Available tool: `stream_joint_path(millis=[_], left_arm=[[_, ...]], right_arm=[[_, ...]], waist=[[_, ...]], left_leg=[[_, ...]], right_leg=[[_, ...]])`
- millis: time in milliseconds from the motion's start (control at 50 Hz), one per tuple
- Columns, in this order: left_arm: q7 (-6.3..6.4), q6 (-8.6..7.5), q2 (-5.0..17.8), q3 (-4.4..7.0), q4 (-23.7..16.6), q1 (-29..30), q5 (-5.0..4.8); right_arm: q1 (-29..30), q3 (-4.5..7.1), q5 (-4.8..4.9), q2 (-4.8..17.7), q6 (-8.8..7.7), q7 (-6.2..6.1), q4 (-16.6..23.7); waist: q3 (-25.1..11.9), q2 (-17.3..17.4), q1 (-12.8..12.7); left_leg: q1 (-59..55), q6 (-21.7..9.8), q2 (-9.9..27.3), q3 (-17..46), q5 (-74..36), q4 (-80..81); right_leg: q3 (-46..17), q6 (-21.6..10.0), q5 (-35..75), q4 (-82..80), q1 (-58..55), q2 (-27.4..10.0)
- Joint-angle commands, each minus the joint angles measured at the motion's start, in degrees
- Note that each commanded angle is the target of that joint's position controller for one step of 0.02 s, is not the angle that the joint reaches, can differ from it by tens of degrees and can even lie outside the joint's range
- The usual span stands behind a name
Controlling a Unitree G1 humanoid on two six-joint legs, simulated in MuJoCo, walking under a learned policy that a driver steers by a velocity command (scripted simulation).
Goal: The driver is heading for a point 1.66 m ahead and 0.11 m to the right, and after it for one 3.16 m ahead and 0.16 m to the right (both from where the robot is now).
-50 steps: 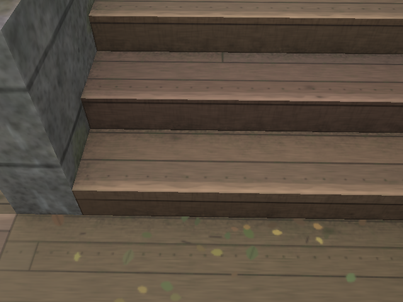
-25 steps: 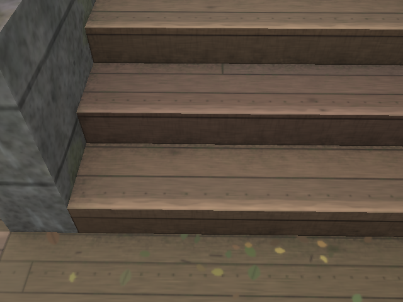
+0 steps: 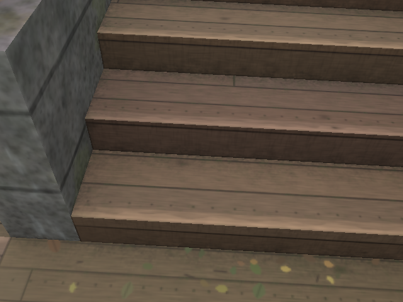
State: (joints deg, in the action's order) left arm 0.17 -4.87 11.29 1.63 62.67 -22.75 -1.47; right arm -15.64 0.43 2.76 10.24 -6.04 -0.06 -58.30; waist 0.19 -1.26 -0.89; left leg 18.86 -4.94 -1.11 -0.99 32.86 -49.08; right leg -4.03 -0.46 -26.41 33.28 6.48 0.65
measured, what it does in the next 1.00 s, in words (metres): walks ahead: left foot, then right foot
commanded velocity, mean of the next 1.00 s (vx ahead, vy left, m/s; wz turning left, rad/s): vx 0.47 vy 0.00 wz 0.00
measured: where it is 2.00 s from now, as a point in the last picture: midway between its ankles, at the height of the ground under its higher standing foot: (196, 199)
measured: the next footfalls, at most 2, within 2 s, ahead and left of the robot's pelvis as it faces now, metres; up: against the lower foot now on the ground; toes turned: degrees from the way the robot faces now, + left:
left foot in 0.06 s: +0.07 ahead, +0.11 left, +0.00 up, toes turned +1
right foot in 0.58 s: +0.44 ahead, -0.03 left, +0.00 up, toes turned +0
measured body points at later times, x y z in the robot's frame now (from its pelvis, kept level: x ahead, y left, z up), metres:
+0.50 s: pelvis +0.20 +0.05 +0.01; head +0.23 +0.07 +0.46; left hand +0.45 +0.26 -0.08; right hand +0.09 -0.18 -0.12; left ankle +0.03 +0.11 -0.72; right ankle +0.39 -0.06 -0.69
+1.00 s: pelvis +0.46 +0.06 +0.02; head +0.48 +0.06 +0.47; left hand +0.46 +0.31 -0.13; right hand +0.63 -0.16 -0.09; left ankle +0.55 +0.16 -0.70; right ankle +0.40 -0.03 -0.72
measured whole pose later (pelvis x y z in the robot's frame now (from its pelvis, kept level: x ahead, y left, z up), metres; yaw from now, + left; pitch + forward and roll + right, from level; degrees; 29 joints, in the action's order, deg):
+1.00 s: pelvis +0.46 +0.06 +0.02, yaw +0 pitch +2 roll -1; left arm -1.0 -5.9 14.0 1.6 56.6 -20.5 0.9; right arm -6.0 -1.7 -2.7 11.0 -3.8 -1.0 -47.9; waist -0.1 0.6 -3.1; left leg 27.9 -1.8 2.9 -3.0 9.0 -37.6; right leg 1.6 -3.8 -15.5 20.2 6.0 4.3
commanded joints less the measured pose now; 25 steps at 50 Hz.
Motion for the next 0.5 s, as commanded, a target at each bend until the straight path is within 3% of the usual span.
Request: stream_joint_path(millis=[20, 40, 60, 80, 100, 120, 140, 160, 180, 200, 220, 240, 260, 320, 360, 380, 420, 460, 500], left_arm=[[-0.02, 0.81, 9.9, 1.05, -4.0, 5.0, -1.31], [-0.1, 1.26, 9.9, 0.87, -5.6, 7.1, -0.86], [-0.11, 0.8, 10.2, 0.63, -7.6, 10.0, -0.54], [-0.23, -0.16, 5.7, -0.53, -9.9, 11.0, -0.61], [-0.31, -1.71, 3.9, -0.94, -10.8, 8.7, -2.09], [-0.93, -2.8, 4.3, -0.94, -11.2, 9.2, -3.37], [-0.91, -3.66, 6.0, -0.35, -11.6, 10.1, -2.93], [0.04, -3.43, 5.4, 0.16, -10.9, 9.8, -1.2], [0.54, -2.99, 8.2, 1.45, -10.1, 10.1, 0.21], [0.31, -2.33, 7.3, 1.79, -9.5, 7.9, 0.72], [0.0, -1.66, 6.3, 1.95, -9.2, 6.8, 0.71], [-0.21, -0.91, 4.9, 1.75, -9.6, 7.3, 0.56], [-0.51, -0.41, 3.8, 1.51, -11.3, 10.5, 0.54], [-1.5, -0.33, 4.2, 0.9, -16.0, 20.6, 0.58], [-1.61, -0.61, 3.9, 0.41, -17.9, 26.3, 0.5], [-1.8, -0.89, 3.9, 0.19, -18.2, 28.1, 0.57], [-2.34, -0.84, 4.2, -0.04, -19.0, 29.7, -0.2], [-2.93, -1.42, 4.6, -0.07, -21.1, 33.1, -0.47], [-3.16, -1.87, 5.4, 0.04, -22.8, 35.0, 0.14]], right_arm=[[-0.5, 1.66, 1.71, 5.1, -1.81, 1.28, 3.4], [-10.1, 2.81, 0.83, 5.7, -1.09, 1.33, -1.2], [-21.2, 3.7, -0.63, 6.9, -0.21, 1.53, -4.7], [-29.3, 4.76, -1.55, 12.5, -0.01, 1.56, -6.0], [-25.1, 3.23, -2.95, 10.3, -1.05, 1.75, -4.4], [-15.7, 2.07, -2.75, 7.0, -1.47, 1.42, -2.0], [-7.7, 1.11, -2.29, 5.5, -1.77, 1.29, 1.1], [-4.0, 1.35, -2.18, 7.2, -1.89, 1.42, 2.2], [-3.6, 0.77, -2.41, 5.3, -1.77, 1.58, 2.6], [-6.1, 0.56, -2.8, 5.6, -1.51, 1.53, 1.4], [-10.4, 0.13, -2.72, 5.2, -1.18, 1.61, 0.0], [-12.9, 0.29, -2.57, 6.1, -0.97, 1.26, -0.7], [-15.4, -0.11, -2.75, 5.7, -0.64, 0.74, -1.8], [-15.3, -0.16, -3.48, 7.1, 0.45, -0.64, -1.4], [-15.6, 0.04, -3.22, 7.9, 0.8, -1.38, -0.7], [-16.2, 0.19, -3.21, 8.4, 0.88, -1.41, -0.7], [-18.4, 0.17, -2.45, 7.6, 0.39, -1.01, -2.2], [-19.7, 0.23, -2.32, 7.4, 0.66, -1.07, -3.1], [-16.7, 1.13, -3.29, 10.3, 1.13, -1.98, -1.6]], waist=[[7.7, -6.4, 4.6], [4.3, -4.7, 8.1], [1.2, 1.4, 13.6], [-2.9, 20.3, 14.8], [-1.9, 20.4, 9.9], [5.7, 11.7, 5.8], [8.4, 5.7, 3.3], [7.6, 2.8, 1.7], [5.5, 1.9, 1.3], [2.7, 5.7, 0.8], [0.9, 6.0, 1.2], [0.3, 6.1, 1.5], [0.6, 6.0, 2.1], [4.7, 4.9, 3.4], [6.5, 4.3, 4.9], [6.6, 4.2, 5.3], [7.8, 6.3, 5.0], [8.3, 6.1, 5.0], [5.7, 5.5, 3.2]], left_leg=[[-1.5, -2.3, 1.9, -2.2, -9.7, 15.2], [-18.6, -1.4, -2.7, -5.1, -17.5, 16.8], [-29.0, -1.9, -0.9, 0.0, -17.8, 19.6], [-33.7, -8.2, 15.3, 29.2, -5.3, 36.7], [-30.4, -12.8, 23.6, 49.5, 1.2, 43.7], [-24.6, -12.2, 23.8, 45.0, 3.6, 43.4], [-20.0, -9.4, 20.6, 33.7, -4.2, 42.7], [-18.5, -6.5, 17.1, 25.4, -16.6, 42.9], [-19.7, -2.6, 13.0, 17.9, -30.8, 41.2], [-20.0, -1.3, 11.7, 13.1, -43.2, 39.0], [-22.0, -0.3, 10.7, 10.3, -50.8, 38.1], [-22.7, -0.7, 10.9, 8.5, -53.6, 37.6], [-22.4, -0.7, 10.7, 7.8, -52.7, 38.6], [-18.9, -1.2, 10.5, 7.1, -50.7, 41.4], [-18.3, -0.6, 10.4, 6.8, -49.9, 43.2], [-18.4, -0.5, 10.5, 6.6, -50.6, 43.3], [-19.2, -1.2, 10.6, 5.2, -50.6, 43.4], [-22.3, -2.2, 11.7, 5.1, -53.7, 42.1], [-26.4, -0.9, 12.9, 4.6, -67.5, 37.9]], right_leg=[[-14.5, -9.7, 4.2, -16.4, 8.7, -12.7], [-7.9, -7.8, 10.5, -12.1, 18.0, -7.7], [-2.4, -6.1, 22.7, 1.8, 23.5, -3.8], [3.7, -3.1, 7.9, 25.3, 31.1, 3.5], [-4.7, -4.3, -3.8, 38.3, 36.9, 4.5], [-7.3, -6.4, 0.0, 41.5, 42.4, 0.4], [-5.0, -6.8, 8.8, 37.2, 41.3, -3.5], [-3.1, -5.9, 14.4, 32.3, 38.1, -5.5], [-1.2, -5.8, 17.4, 28.5, 35.7, -6.1], [0.2, -5.1, 19.4, 27.3, 33.0, -6.0], [2.3, -4.0, 20.2, 28.7, 32.5, -5.2], [2.9, -3.5, 21.0, 28.2, 33.7, -5.3], [3.4, -2.9, 21.7, 27.9, 34.9, -5.6], [5.0, -1.1, 25.3, 19.7, 38.1, -5.5], [6.1, -0.9, 28.5, 11.3, 37.0, -4.2], [6.6, -1.2, 30.3, 8.7, 35.7, -3.6], [7.3, -2.1, 30.6, 3.5, 33.4, -2.5], [8.3, -2.5, 29.1, 0.2, 33.7, -1.7], [8.8, -3.9, 26.3, -2.9, 31.4, 0.1]])
Velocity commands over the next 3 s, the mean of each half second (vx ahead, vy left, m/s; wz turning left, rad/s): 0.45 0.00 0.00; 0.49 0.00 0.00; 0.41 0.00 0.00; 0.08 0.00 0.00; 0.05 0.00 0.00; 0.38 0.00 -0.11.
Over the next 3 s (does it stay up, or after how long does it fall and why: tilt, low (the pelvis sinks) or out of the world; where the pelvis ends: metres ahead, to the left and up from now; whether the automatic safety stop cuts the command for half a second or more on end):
stays up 0.98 0.06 0.19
